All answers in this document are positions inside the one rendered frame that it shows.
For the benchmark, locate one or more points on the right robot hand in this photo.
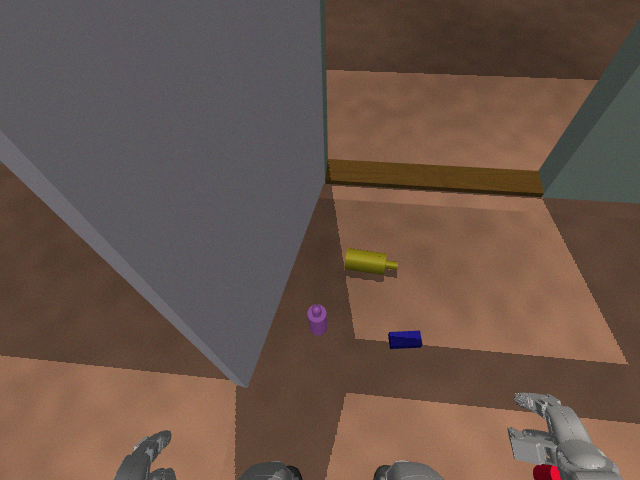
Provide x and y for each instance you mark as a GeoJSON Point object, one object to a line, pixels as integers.
{"type": "Point", "coordinates": [532, 446]}

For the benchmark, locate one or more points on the left robot hand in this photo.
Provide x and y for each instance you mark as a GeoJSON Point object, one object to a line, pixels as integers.
{"type": "Point", "coordinates": [137, 465]}

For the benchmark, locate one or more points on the right robot arm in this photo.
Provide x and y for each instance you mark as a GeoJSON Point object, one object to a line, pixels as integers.
{"type": "Point", "coordinates": [581, 460]}

